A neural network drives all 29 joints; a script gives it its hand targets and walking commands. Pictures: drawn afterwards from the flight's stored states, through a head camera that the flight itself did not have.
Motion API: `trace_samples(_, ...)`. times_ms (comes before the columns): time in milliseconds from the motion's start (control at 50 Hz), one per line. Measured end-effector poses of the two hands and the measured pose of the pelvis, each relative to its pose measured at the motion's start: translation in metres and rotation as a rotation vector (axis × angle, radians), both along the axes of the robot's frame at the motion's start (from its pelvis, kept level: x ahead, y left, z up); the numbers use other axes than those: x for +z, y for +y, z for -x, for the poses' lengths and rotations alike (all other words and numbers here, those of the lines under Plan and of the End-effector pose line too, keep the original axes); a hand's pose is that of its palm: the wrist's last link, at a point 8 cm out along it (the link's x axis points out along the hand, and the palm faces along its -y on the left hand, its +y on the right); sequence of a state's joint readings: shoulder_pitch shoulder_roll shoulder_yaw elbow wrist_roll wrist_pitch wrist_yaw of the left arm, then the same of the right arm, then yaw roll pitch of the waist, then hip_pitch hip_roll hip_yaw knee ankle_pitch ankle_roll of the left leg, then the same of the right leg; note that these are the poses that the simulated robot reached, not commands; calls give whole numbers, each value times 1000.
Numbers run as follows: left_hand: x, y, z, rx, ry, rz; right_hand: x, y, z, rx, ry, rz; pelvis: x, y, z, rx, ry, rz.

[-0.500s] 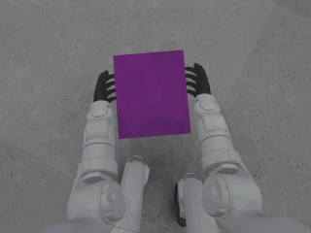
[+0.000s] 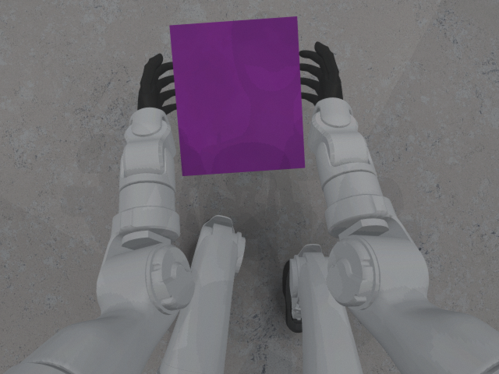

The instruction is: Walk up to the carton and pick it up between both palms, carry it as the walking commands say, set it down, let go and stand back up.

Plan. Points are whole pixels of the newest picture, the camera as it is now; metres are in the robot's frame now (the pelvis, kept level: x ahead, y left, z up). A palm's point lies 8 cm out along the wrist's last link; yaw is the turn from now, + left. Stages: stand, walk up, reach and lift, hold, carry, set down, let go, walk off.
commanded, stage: set down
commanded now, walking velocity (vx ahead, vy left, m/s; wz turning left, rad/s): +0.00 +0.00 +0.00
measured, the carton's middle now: (241, 113) +0.48 +0.13 -0.18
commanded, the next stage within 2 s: none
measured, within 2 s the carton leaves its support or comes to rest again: neither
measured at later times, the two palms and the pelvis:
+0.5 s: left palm (166, 110) +0.45 +0.26 -0.19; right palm (310, 95) +0.53 +0.02 -0.16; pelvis -0.01 +0.00 -0.05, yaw -1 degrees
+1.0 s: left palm (173, 113) +0.48 +0.27 -0.28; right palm (297, 97) +0.56 +0.03 -0.24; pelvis -0.02 +0.00 -0.10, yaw -2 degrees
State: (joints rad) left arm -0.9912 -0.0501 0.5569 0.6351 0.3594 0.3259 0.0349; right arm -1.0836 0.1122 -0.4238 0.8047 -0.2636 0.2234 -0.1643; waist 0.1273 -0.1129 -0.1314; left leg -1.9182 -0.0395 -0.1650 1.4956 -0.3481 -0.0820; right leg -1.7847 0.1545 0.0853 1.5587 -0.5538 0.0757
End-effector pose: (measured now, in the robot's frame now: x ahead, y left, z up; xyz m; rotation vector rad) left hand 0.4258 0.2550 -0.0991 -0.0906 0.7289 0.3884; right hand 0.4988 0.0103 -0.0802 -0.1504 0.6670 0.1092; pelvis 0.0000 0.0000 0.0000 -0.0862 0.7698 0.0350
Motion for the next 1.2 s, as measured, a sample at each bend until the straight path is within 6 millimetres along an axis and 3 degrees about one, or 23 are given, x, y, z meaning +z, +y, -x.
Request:
trace_samples(260, -40, 11, -15, -3, 11, -13, -33, 14, -22, 10, 4, 2, -32, 4, 11, 14, 3, 15)
trace_samples(820, -146, 10, -42, -45, 68, -17, -134, 14, -49, -11, 29, -14, -83, -4, 8, -32, 72, 11)
trace_samples(1080, -193, 23, -51, -50, 32, -9, -171, 29, -62, 2, -23, -12, -102, 0, 29, -27, -87, 10)
trace_samples(1200, -216, 21, -46, -67, 72, 2, -193, 26, -57, 9, 10, 9, -110, 4, 33, -33, -155, 8)
